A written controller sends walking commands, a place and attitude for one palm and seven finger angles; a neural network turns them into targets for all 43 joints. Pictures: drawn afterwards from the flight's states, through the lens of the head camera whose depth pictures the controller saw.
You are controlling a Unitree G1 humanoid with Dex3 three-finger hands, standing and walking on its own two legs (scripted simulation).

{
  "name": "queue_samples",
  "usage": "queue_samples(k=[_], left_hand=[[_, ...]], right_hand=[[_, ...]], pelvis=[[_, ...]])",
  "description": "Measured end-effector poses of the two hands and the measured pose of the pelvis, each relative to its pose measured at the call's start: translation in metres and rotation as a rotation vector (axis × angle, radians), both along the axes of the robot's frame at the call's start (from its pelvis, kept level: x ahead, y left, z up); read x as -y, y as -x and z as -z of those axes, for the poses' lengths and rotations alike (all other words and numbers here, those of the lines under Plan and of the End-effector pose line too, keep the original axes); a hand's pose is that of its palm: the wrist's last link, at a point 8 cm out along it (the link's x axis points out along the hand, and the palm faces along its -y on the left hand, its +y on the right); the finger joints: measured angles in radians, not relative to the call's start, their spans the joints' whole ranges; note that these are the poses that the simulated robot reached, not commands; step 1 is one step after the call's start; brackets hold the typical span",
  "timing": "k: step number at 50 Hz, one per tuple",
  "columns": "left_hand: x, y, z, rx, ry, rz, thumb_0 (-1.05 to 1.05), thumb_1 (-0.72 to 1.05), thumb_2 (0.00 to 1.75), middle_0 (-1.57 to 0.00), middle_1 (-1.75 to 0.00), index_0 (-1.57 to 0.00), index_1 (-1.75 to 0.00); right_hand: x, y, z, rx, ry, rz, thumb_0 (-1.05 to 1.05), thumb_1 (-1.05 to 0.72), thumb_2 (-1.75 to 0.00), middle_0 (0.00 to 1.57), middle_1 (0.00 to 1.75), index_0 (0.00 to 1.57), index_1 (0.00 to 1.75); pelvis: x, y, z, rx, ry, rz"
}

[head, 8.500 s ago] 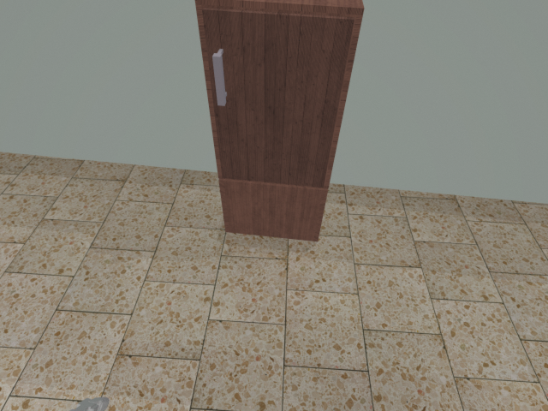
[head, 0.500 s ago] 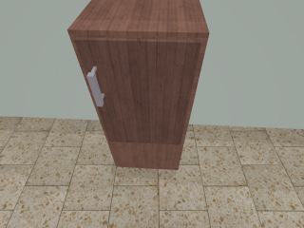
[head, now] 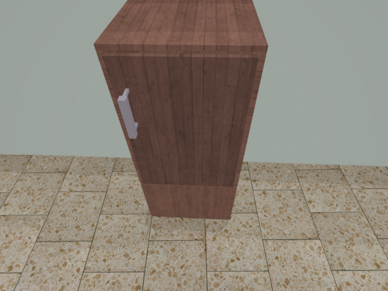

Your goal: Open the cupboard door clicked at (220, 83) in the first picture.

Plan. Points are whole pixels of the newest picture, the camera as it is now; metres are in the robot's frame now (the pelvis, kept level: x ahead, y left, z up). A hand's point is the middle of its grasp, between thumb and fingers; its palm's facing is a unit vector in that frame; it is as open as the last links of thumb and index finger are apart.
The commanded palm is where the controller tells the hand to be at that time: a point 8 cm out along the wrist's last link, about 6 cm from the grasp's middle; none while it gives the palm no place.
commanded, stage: look again from close up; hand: left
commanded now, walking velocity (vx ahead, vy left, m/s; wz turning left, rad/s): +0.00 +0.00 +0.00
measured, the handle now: (129, 114) +0.58 +0.23 +0.02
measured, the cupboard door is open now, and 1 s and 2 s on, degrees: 0 0 0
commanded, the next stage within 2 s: raise the hand with hooked fingers in 0.44 s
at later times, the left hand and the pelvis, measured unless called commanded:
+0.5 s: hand out of the picture +0.01 +0.15 -0.18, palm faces +0.04 -0.98 -0.18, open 7.3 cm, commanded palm none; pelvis +0.02 -0.01 +0.00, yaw +0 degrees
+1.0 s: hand (121, 279) +0.16 +0.17 -0.06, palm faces +0.03 -1.00 +0.01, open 8.8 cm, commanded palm +0.16 +0.23 -0.04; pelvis -0.02 -0.02 -0.07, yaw +1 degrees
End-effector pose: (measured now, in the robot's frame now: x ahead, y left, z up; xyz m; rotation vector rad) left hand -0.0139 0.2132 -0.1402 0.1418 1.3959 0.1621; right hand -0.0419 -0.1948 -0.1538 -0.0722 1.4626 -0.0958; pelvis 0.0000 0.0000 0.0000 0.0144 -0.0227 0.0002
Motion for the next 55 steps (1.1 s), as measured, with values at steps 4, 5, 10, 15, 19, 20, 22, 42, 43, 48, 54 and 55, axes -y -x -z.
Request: queue_samples(k=[4,5,10,15,19,20,22,42,43,48,54,55], left_hand=[[0.006,0.002,0.002,-0.021,0.015,-0.006,0.00,0.91,0.90,-0.20,-0.30,-0.20,-0.30],[0.007,0.002,0.003,-0.024,0.019,-0.007,0.00,0.91,0.90,-0.20,-0.30,-0.20,-0.30],[0.013,0.000,0.005,-0.035,0.030,-0.011,0.00,0.91,0.90,-0.20,-0.30,-0.20,-0.30],[0.014,-0.004,0.006,-0.035,0.031,-0.014,0.01,0.92,0.90,-0.20,-0.30,-0.20,-0.30],[0.014,-0.009,0.006,-0.029,0.026,-0.015,0.01,0.92,0.90,-0.20,-0.30,-0.20,-0.30],[0.013,-0.010,0.006,-0.027,0.025,-0.015,0.01,0.92,0.90,-0.20,-0.30,-0.20,-0.30],[0.012,-0.013,0.005,-0.022,0.021,-0.016,0.01,0.92,0.90,-0.20,-0.30,-0.20,-0.30],[0.018,-0.223,-0.155,1.387,0.133,0.119,0.01,0.77,0.83,-0.20,-0.40,-0.20,-0.40],[0.021,-0.219,-0.150,1.421,0.172,0.148,0.01,0.75,0.82,-0.20,-0.42,-0.20,-0.42],[0.008,-0.174,-0.097,1.311,0.191,0.164,0.00,0.62,0.77,-0.22,-0.49,-0.22,-0.49],[-0.035,-0.136,-0.088,1.293,0.005,0.058,0.01,0.47,0.72,-0.23,-0.58,-0.23,-0.58],[-0.039,-0.137,-0.096,1.339,-0.014,0.068,0.01,0.45,0.71,-0.23,-0.59,-0.23,-0.59]], right_hand=[[0.003,-0.001,-0.001,-0.015,0.011,0.001,0.01,-0.90,-0.89,0.20,0.29,0.20,0.30],[0.004,-0.002,-0.002,-0.016,0.014,0.001,0.01,-0.90,-0.89,0.20,0.29,0.20,0.30],[0.008,-0.013,-0.002,-0.007,0.026,-0.002,0.01,-0.90,-0.89,0.20,0.29,0.20,0.30],[0.010,-0.028,-0.003,0.017,0.032,-0.008,0.01,-0.90,-0.89,0.20,0.29,0.20,0.30],[0.011,-0.041,-0.002,0.038,0.033,-0.011,0.01,-0.90,-0.89,0.20,0.29,0.20,0.30],[0.012,-0.043,-0.002,0.042,0.034,-0.014,0.01,-0.91,-0.89,0.20,0.29,0.20,0.30],[0.013,-0.046,-0.002,0.042,0.038,-0.017,0.01,-0.91,-0.89,0.20,0.29,0.20,0.30],[0.078,-0.196,-0.068,0.883,0.215,-0.092,0.02,-0.91,-0.89,0.20,0.29,0.20,0.30],[0.079,-0.206,-0.075,0.922,0.221,-0.113,0.02,-0.91,-0.89,0.20,0.29,0.20,0.30],[0.079,-0.244,-0.087,1.020,0.245,-0.205,0.01,-0.90,-0.89,0.20,0.30,0.20,0.30],[0.050,-0.257,-0.058,0.991,0.195,-0.282,0.01,-0.90,-0.90,0.20,0.29,0.20,0.30],[0.043,-0.255,-0.049,0.974,0.177,-0.289,0.01,-0.90,-0.90,0.20,0.29,0.20,0.30]], pelvis=[[0.001,-0.004,0.000,-0.001,0.001,-0.001],[0.001,-0.005,0.000,-0.001,0.002,-0.001],[0.003,-0.010,0.000,-0.002,0.003,-0.002],[0.005,-0.014,0.000,-0.003,0.005,-0.003],[0.006,-0.017,0.000,-0.004,0.006,-0.004],[0.007,-0.018,0.000,-0.004,0.006,-0.004],[0.007,-0.020,0.000,-0.003,0.006,-0.004],[0.011,0.004,0.030,-0.132,-0.009,-0.002],[0.012,0.006,0.035,-0.142,-0.010,0.000],[0.016,0.015,0.060,-0.183,-0.008,-0.001],[0.015,0.022,0.080,-0.223,0.029,-0.035],[0.014,0.023,0.082,-0.227,0.037,-0.041]])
